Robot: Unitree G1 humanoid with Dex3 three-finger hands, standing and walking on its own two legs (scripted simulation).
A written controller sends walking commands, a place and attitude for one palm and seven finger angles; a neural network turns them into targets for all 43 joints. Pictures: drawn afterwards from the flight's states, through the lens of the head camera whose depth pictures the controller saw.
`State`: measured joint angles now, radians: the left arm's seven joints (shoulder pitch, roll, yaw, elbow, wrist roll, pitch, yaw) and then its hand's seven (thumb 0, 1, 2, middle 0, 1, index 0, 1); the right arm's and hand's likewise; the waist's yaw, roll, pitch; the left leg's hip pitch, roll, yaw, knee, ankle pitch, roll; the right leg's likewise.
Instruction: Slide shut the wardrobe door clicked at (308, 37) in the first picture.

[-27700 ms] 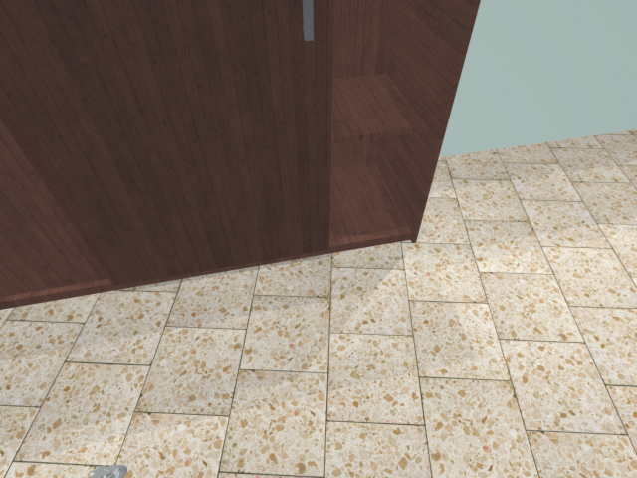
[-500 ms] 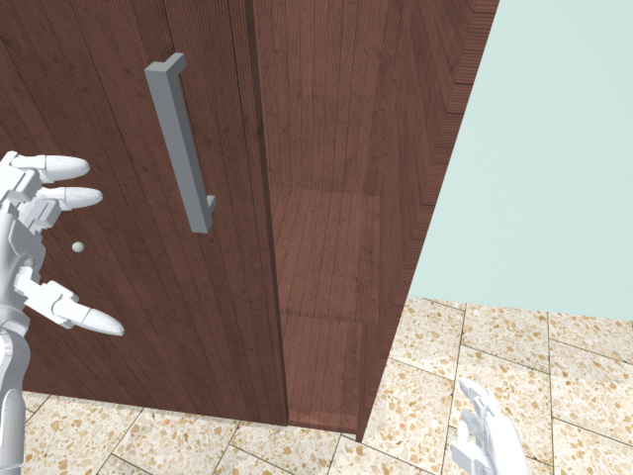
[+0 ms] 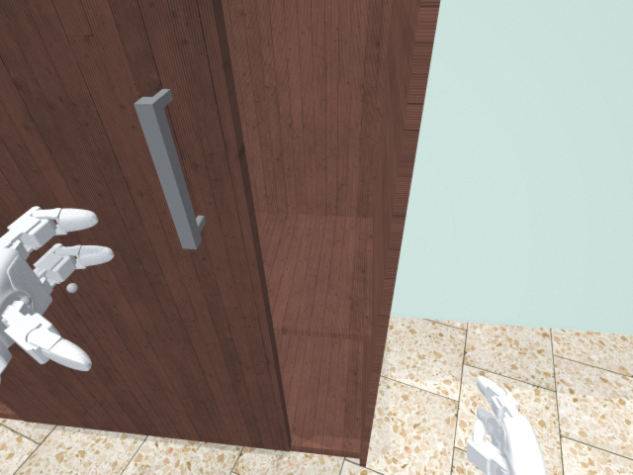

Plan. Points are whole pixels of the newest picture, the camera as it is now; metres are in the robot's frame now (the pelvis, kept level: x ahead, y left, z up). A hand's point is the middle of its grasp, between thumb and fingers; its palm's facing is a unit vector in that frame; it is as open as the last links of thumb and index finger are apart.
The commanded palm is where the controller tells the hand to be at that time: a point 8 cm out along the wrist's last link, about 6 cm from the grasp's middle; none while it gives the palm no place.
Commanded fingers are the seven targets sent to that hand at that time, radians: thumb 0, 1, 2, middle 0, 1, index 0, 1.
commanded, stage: draw the hand back to the body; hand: left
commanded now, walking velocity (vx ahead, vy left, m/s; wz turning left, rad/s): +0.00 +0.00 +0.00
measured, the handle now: (178, 174) +0.39 +0.23 +0.23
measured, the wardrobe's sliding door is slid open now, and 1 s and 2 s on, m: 0.20 0.20 0.20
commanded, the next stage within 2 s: step back with the hand held close in 1.18 s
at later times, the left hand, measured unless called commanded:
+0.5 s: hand (81, 306) +0.22 +0.28 +0.17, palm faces +0.48 -0.80 -0.35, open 11.8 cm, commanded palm +0.16 +0.31 +0.19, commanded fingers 0.00 0.39 0.65 -0.22 -0.60 -0.22 -0.60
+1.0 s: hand (80, 313) +0.21 +0.28 +0.17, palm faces +0.44 -0.82 -0.37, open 7.6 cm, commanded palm +0.17 +0.31 +0.18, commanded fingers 0.00 0.90 0.90 -0.20 -0.30 -0.20 -0.30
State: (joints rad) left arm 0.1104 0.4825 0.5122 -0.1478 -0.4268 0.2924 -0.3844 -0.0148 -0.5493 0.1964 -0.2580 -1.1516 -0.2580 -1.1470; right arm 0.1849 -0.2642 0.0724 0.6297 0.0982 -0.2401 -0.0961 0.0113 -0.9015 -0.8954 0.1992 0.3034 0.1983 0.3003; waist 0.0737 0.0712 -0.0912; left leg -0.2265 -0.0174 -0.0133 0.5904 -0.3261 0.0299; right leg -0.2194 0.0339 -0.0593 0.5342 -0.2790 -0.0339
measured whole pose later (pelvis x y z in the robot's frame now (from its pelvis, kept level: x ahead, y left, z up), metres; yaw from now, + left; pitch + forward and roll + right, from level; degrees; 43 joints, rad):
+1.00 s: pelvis +0.02 +0.02 +0.01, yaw -2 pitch -3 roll -1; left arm 0.44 0.36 0.33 -0.37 -0.08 -0.10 0.10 0.01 0.83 0.87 -0.22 -0.34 -0.22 -0.33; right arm 0.20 -0.22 0.01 0.66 0.01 -0.13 -0.05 0.01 -0.90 -0.90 0.20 0.30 0.20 0.30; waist 0.08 0.05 -0.02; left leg -0.11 -0.03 0.02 0.46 -0.29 0.05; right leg -0.12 0.02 -0.02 0.42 -0.24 -0.01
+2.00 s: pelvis -0.05 +0.05 -0.01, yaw -4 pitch -2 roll -1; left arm 0.44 0.38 0.44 -0.44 0.00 -0.26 0.12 0.01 0.89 0.90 -0.22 -0.30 -0.22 -0.30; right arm 0.23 -0.21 0.00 0.58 0.00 -0.10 -0.05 0.01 -0.90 -0.89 0.20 0.30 0.20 0.30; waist 0.04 -0.01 0.02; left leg -0.34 -0.05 0.10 0.65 -0.29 0.11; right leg -0.37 0.00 0.05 0.62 -0.22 0.04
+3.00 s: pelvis -0.18 +0.04 +0.00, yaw -5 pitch +1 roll -2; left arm 0.53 0.45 0.46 -0.55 -0.05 -0.29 0.15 0.01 0.89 0.90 -0.22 -0.30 -0.22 -0.30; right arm 0.22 -0.16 -0.01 0.63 -0.02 -0.18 -0.05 0.01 -0.90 -0.90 0.20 0.30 0.20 0.30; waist 0.02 -0.05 0.02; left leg -0.37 0.03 -0.01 0.52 -0.17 0.01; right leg -0.37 0.04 0.00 0.67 -0.38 0.00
